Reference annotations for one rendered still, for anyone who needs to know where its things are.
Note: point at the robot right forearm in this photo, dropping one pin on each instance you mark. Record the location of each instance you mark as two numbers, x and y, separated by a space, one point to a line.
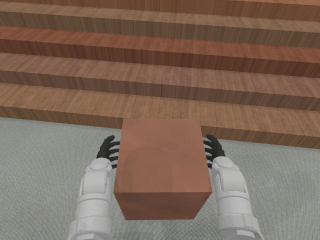
235 216

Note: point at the robot left forearm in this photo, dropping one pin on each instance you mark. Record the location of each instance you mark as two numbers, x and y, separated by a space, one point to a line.
92 215

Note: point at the carton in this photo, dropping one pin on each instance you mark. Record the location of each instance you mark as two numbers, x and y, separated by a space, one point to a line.
162 171

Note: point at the robot left hand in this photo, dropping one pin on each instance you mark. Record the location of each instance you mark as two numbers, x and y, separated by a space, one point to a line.
104 151

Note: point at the robot right hand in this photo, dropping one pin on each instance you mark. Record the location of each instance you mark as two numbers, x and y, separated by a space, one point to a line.
216 150

